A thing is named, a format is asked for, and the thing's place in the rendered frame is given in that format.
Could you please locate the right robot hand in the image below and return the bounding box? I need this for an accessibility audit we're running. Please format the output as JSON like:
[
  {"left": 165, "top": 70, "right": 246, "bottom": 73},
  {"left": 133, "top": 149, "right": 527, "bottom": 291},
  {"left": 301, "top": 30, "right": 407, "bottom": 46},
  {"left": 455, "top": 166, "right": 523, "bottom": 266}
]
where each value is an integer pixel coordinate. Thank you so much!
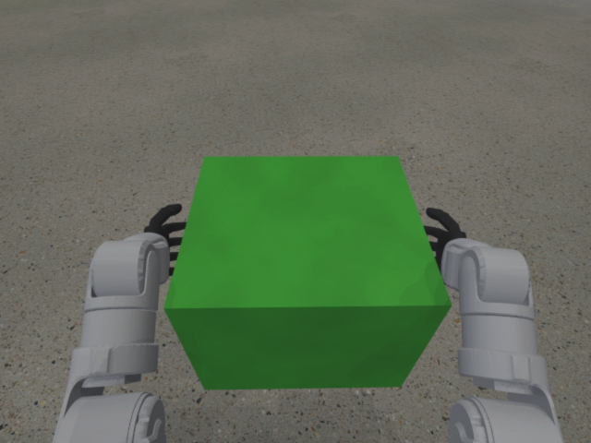
[{"left": 423, "top": 208, "right": 466, "bottom": 285}]

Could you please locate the robot left upper arm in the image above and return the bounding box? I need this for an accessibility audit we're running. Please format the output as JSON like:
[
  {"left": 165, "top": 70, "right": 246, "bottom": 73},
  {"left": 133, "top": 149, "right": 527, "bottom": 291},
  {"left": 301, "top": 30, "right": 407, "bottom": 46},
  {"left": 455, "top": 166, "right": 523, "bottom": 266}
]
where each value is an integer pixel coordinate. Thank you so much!
[{"left": 55, "top": 392, "right": 166, "bottom": 443}]

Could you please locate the right robot forearm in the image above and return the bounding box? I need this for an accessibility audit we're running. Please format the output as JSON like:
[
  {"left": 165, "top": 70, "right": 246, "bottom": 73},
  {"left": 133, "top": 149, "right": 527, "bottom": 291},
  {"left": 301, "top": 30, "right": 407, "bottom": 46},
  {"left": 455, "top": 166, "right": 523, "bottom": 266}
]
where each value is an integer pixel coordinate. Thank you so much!
[{"left": 441, "top": 238, "right": 564, "bottom": 443}]

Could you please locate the carton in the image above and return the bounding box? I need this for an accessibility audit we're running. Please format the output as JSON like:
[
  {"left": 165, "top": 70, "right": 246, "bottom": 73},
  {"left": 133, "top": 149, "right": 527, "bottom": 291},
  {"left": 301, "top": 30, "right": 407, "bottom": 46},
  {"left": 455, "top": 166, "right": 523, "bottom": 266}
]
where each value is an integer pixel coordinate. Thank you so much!
[{"left": 163, "top": 156, "right": 452, "bottom": 390}]

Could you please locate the left robot forearm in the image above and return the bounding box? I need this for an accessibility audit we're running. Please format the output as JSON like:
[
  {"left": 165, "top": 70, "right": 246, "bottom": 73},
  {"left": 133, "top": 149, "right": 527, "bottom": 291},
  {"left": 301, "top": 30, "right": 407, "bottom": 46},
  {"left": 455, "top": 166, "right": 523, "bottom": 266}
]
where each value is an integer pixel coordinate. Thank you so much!
[{"left": 52, "top": 233, "right": 170, "bottom": 443}]

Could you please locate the robot right upper arm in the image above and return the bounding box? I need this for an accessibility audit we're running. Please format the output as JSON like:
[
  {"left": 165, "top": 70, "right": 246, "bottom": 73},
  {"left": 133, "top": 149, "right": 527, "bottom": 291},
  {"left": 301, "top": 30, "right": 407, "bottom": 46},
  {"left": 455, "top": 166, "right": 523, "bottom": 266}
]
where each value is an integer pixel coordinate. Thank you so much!
[{"left": 449, "top": 396, "right": 562, "bottom": 443}]

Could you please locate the left robot hand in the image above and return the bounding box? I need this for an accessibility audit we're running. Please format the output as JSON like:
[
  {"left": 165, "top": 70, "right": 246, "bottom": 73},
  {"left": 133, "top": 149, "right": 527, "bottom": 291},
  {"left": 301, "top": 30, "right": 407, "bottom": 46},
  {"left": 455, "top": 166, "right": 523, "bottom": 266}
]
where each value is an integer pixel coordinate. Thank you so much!
[{"left": 144, "top": 204, "right": 187, "bottom": 276}]

